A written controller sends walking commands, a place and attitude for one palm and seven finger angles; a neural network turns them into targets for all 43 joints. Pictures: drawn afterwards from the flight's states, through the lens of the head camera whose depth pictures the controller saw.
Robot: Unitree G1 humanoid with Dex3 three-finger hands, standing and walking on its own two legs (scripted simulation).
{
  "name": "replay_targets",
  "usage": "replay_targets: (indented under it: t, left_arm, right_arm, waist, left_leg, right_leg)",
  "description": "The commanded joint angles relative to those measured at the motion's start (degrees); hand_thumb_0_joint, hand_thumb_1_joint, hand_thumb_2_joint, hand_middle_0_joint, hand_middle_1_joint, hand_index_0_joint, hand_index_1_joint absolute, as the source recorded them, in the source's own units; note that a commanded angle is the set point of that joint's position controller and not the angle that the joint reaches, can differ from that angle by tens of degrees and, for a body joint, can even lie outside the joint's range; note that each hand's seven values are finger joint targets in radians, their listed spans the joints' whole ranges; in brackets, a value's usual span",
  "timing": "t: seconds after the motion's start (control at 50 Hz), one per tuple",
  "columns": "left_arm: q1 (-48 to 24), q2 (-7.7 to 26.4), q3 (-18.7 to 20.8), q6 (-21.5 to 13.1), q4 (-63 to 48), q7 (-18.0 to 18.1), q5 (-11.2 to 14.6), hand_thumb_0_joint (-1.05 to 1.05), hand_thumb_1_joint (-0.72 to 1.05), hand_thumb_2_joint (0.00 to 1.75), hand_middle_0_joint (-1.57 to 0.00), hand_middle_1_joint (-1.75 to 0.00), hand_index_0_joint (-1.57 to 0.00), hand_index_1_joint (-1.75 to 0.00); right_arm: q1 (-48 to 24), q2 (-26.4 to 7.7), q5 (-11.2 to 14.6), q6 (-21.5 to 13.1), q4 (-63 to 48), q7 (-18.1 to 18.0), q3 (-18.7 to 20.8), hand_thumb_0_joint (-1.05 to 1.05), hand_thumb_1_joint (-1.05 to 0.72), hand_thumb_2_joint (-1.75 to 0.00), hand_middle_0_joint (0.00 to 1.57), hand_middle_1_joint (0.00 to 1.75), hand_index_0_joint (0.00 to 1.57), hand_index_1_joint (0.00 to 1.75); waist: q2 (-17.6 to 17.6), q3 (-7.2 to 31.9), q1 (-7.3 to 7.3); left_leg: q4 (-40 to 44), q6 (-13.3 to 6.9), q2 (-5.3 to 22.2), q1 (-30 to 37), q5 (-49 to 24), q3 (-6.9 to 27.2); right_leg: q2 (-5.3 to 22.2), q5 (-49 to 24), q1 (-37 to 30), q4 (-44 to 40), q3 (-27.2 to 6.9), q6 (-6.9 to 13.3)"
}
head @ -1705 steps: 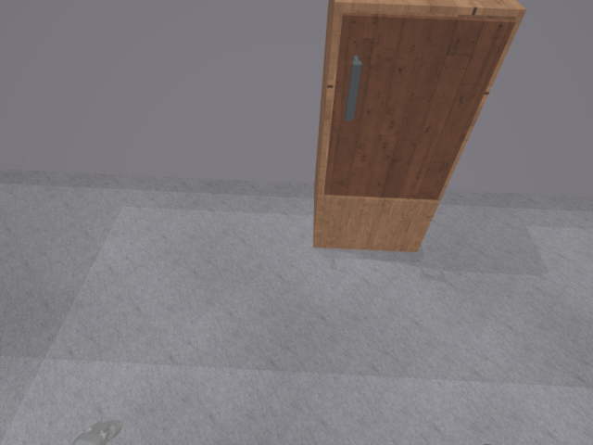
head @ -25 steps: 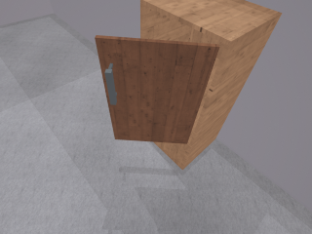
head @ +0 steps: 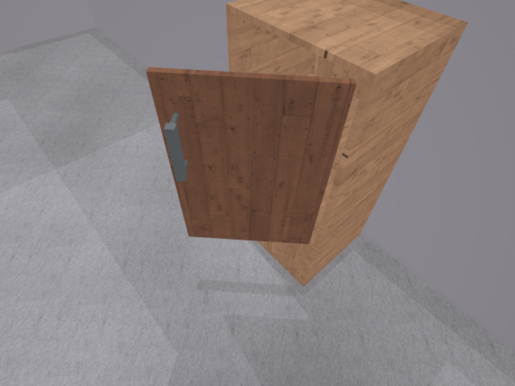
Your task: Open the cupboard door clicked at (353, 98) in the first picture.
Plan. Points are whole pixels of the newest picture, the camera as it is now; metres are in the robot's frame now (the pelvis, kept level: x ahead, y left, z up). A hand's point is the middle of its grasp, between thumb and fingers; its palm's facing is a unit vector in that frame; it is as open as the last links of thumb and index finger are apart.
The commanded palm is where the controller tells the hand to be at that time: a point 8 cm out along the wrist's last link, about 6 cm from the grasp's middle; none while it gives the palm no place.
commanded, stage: look again from close up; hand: left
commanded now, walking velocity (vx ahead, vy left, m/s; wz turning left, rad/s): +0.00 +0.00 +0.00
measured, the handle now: (178, 148) +0.60 +0.21 -0.01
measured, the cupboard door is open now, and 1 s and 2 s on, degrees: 45 45 45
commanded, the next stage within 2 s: shuffle to correct the standing spot in 0.54 s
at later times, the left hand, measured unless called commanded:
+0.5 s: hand out of the picture +0.02 +0.25 -0.17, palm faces +0.02 -0.97 -0.26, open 7.4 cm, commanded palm none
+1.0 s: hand out of the picture -0.16 +0.21 -0.18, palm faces +0.10 -0.98 -0.14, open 7.4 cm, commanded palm none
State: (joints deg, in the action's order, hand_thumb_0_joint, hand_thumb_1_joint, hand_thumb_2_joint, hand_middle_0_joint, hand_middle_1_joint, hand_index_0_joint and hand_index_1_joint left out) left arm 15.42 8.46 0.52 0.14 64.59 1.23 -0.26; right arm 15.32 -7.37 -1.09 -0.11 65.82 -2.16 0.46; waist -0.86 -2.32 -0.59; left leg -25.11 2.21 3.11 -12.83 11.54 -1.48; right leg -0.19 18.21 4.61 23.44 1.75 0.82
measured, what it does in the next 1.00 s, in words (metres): shifts its weight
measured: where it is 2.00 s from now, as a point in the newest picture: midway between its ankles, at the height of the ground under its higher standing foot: outside the picture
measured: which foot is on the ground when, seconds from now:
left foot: down 0.00-1.00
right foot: down 0.00-1.00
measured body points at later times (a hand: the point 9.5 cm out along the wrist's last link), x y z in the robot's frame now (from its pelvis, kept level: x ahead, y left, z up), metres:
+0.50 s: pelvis -0.04 +0.04 -0.01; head -0.05 +0.06 +0.44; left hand +0.02 +0.31 -0.15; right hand +0.08 -0.21 -0.13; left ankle +0.02 +0.14 -0.74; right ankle -0.06 -0.11 -0.74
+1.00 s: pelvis -0.06 +0.05 -0.01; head -0.07 +0.07 +0.44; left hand -0.16 +0.26 -0.17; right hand -0.07 -0.19 -0.15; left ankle -0.03 +0.14 -0.72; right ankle -0.06 -0.11 -0.74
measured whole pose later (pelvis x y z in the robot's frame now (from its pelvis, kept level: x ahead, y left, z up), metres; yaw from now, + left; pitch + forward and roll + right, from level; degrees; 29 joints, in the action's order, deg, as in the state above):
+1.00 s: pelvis -0.06 +0.05 -0.01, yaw +1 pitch -2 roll -1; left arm 28.2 7.9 1.9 1.5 63.6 0.9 -1.4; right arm 19.6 -9.3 -1.0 1.8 61.6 0.0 2.5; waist -1.2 0.1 0.5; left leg -43.1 -1.5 0.7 -20.8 23.1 -3.9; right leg 2.8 15.0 10.5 27.8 0.3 -0.6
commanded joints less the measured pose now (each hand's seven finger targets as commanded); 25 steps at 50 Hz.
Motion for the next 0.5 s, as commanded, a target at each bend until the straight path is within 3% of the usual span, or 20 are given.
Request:
replay_targets:
  t: [0.0,0.02,0.04,0.08,0.1,0.12,0.18,0.22,0.28,0.32,0.4,0.48]
  left_arm:
    - [3.1,11.8,2.1,-2.7,-7.3,1.6,-1.1,0.0,0.9,0.9,-0.2,-0.3,-0.2,-0.3]
    - [2.8,12.0,2.5,-3.0,-7.2,1.7,-1.3,0.0,0.9,0.9,-0.2,-0.3,-0.2,-0.3]
    - [4.0,11.6,2.0,-3.1,-7.7,1.8,-1.0,0.0,0.9,0.9,-0.2,-0.3,-0.2,-0.3]
    - [6.0,10.3,2.0,-2.6,-8.4,1.9,-1.0,0.0,0.9,0.9,-0.2,-0.3,-0.2,-0.3]
    - [6.1,10.5,2.2,-2.4,-8.7,2.0,-1.0,0.0,0.9,0.9,-0.2,-0.3,-0.2,-0.3]
    - [6.2,10.7,2.3,-2.1,-9.3,2.0,-1.1,0.0,0.9,0.9,-0.2,-0.3,-0.2,-0.3]
    - [6.2,11.2,2.2,-1.6,-11.1,2.0,-1.2,0.0,0.9,0.9,-0.2,-0.3,-0.2,-0.3]
    - [5.1,12.3,2.5,-1.2,-12.0,1.9,-1.2,0.0,0.9,0.9,-0.2,-0.3,-0.2,-0.3]
    - [3.8,12.5,2.2,-0.9,-13.0,1.6,-1.2,0.0,0.9,0.9,-0.2,-0.3,-0.2,-0.3]
    - [2.9,13.0,2.1,-0.6,-13.1,1.3,-1.1,0.0,0.9,0.9,-0.2,-0.3,-0.2,-0.3]
    - [1.2,13.7,1.8,-0.4,-13.1,0.7,-1.2,0.0,0.9,0.9,-0.2,-0.3,-0.2,-0.3]
    - [1.3,13.8,1.6,-0.3,-12.4,0.3,-1.3,0.0,0.9,0.9,-0.2,-0.3,-0.2,-0.3]
  right_arm:
    - [-1.5,-11.6,-0.2,-1.9,-9.9,0.5,2.8,0.0,-0.9,-0.9,0.2,0.3,0.2,0.3]
    - [-1.1,-10.3,-0.3,-2.3,-9.4,0.1,3.1,0.0,-0.9,-0.9,0.2,0.3,0.2,0.3]
    - [-0.3,-10.1,-0.1,-2.5,-9.8,-0.1,2.6,0.0,-0.9,-0.9,0.2,0.3,0.2,0.3]
    - [0.9,-8.5,0.0,-2.0,-11.0,0.1,2.2,0.0,-0.9,-0.9,0.2,0.3,0.2,0.3]
    - [0.1,-8.9,0.1,-1.8,-11.3,0.1,2.4,0.0,-0.9,-0.9,0.2,0.3,0.2,0.3]
    - [-0.3,-9.3,0.1,-1.6,-11.9,0.1,2.7,0.0,-0.9,-0.9,0.2,0.3,0.2,0.3]
    - [-0.8,-10.7,0.1,-1.3,-12.7,0.1,2.8,0.0,-0.9,-0.9,0.2,0.3,0.2,0.3]
    - [-1.8,-12.4,0.1,-1.1,-13.0,0.1,3.4,0.0,-0.9,-0.9,0.2,0.3,0.2,0.3]
    - [-3.3,-13.7,0.0,-1.0,-13.6,0.4,3.3,0.0,-0.9,-0.9,0.2,0.3,0.2,0.3]
    - [-5.2,-14.5,0.0,-0.8,-14.0,0.6,3.3,0.0,-0.9,-0.9,0.2,0.3,0.2,0.3]
    - [-7.0,-15.0,-0.1,-0.8,-14.4,1.2,2.9,0.0,-0.9,-0.9,0.2,0.3,0.2,0.3]
    - [-6.4,-15.7,-0.1,-0.8,-14.1,1.5,2.8,0.0,-0.9,-0.9,0.2,0.3,0.2,0.3]
  waist:
    - [4.3,0.1,0.13]
    - [4.2,5.3,-0.16]
    - [1.7,7.8,0.25]
    - [-5.2,9.4,0.28]
    - [-7.1,7.3,0.51]
    - [-6.6,6.5,0.59]
    - [-0.8,5.7,0.67]
    - [2.4,5.0,0.35]
    - [3.1,3.9,0.48]
    - [1.8,1.9,0.62]
    - [3.5,-1.3,0.73]
    - [5.0,-1.2,0.82]
  left_leg:
    - [-5.0,-3.0,1.8,0.9,-7.2,2.6]
    - [-6.1,-3.3,1.7,1.2,-12.0,2.7]
    - [-7.2,-3.5,1.4,1.3,-14.6,2.5]
    - [-8.2,-4.0,0.5,-0.9,-13.3,0.9]
    - [-8.3,-4.1,0.0,-2.5,-11.6,0.5]
    - [-7.8,-4.2,0.0,-2.8,-11.6,0.1]
    - [-7.7,-4.6,1.0,1.2,-20.9,0.2]
    - [-7.8,-4.9,2.3,3.4,-24.6,1.4]
    - [-6.5,-5.5,3.6,4.0,-24.4,2.9]
    - [-4.4,-5.4,3.4,1.9,-16.7,3.5]
    - [1.3,-5.1,3.0,-2.0,-0.7,5.3]
    - [6.6,-4.9,3.4,-4.1,10.5,7.5]
  right_leg:
    - [7.9,-18.2,8.8,-1.0,-7.0,1.2]
    - [8.2,-27.0,5.5,1.0,-6.8,2.0]
    - [8.3,-34.6,2.6,2.0,-6.3,2.2]
    - [8.1,-43.3,-1.1,4.2,-5.6,2.1]
    - [8.0,-45.4,-1.0,4.8,-5.1,2.1]
    - [8.0,-46.1,-1.0,5.5,-4.9,2.1]
    - [6.6,-40.1,2.2,6.7,-4.0,1.7]
    - [5.8,-31.6,5.2,6.3,-3.6,1.4]
    - [4.6,-20.4,7.1,4.7,-3.1,0.9]
    - [4.7,-14.7,8.2,3.0,-3.7,0.7]
    - [4.4,-3.3,9.3,-0.1,-4.2,0.4]
    - [4.1,-0.7,8.4,-0.4,-3.2,0.1]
